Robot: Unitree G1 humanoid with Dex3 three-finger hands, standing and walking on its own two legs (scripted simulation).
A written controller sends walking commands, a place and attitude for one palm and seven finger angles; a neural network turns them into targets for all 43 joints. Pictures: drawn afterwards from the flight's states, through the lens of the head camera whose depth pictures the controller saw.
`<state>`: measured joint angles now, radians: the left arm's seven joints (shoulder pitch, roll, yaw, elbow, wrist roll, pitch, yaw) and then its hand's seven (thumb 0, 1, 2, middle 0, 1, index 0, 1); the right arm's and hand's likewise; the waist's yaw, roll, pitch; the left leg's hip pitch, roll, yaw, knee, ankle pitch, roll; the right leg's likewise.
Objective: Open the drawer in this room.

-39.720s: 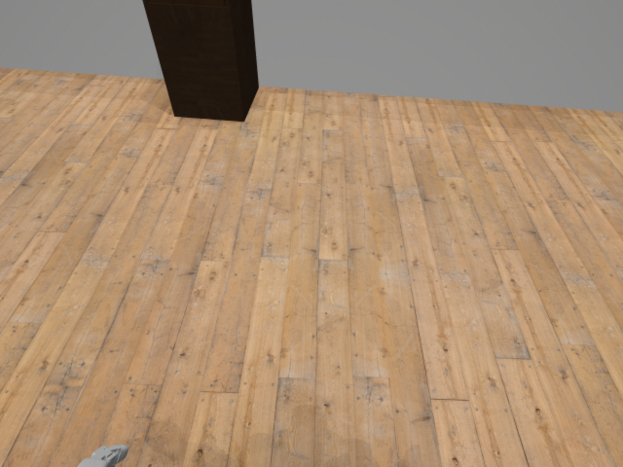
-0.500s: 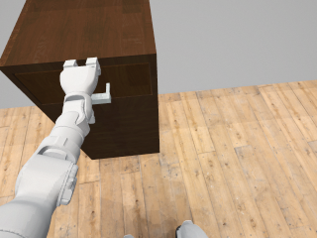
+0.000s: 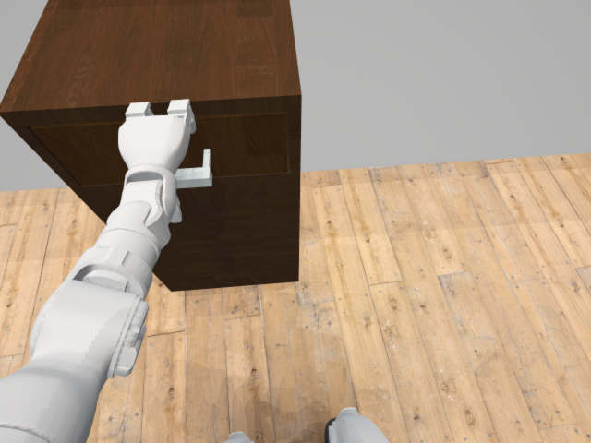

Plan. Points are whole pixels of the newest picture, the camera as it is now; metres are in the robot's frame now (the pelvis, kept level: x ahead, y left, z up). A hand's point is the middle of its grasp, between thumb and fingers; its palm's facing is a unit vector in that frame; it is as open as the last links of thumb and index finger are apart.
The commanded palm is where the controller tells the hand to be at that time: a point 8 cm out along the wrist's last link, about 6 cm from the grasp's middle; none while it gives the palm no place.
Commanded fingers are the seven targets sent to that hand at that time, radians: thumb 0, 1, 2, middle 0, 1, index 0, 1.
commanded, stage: lower the fingers behind the handle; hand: left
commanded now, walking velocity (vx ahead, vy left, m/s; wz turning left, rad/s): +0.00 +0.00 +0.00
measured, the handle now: (172, 168) +0.55 +0.16 -0.03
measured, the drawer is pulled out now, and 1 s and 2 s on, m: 0.00 0.00 0.00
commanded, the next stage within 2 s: close the thumb around the handle in 1.54 s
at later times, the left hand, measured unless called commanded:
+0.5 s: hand (157, 189) +0.50 +0.18 -0.02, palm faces +0.00 -0.01 -1.00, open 13.8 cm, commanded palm +0.49 +0.17 +0.04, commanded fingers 0.00 -0.50 0.30 -0.30 -1.20 -0.30 -1.20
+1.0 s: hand (167, 203) +0.50 +0.17 -0.05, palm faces -0.05 +0.00 -1.00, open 13.8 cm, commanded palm +0.48 +0.17 +0.01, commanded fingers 0.00 -0.50 0.30 -0.30 -1.20 -0.30 -1.20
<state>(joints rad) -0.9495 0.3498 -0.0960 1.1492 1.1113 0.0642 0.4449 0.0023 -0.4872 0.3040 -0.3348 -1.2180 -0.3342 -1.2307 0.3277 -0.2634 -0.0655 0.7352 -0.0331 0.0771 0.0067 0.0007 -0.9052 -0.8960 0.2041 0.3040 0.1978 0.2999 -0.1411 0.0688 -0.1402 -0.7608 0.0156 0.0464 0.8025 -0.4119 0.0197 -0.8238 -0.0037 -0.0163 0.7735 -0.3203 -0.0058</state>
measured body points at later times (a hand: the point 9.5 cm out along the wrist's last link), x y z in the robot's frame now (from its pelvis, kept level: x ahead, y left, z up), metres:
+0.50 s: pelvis +0.00 +0.00 -0.02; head +0.13 +0.00 +0.41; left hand +0.50 +0.18 +0.04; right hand +0.00 -0.28 -0.15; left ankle -0.03 +0.11 -0.70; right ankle +0.02 -0.12 -0.70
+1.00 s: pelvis -0.01 +0.00 -0.03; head +0.14 +0.00 +0.39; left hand +0.50 +0.17 +0.00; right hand -0.02 -0.27 -0.16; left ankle -0.03 +0.11 -0.70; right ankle +0.02 -0.12 -0.70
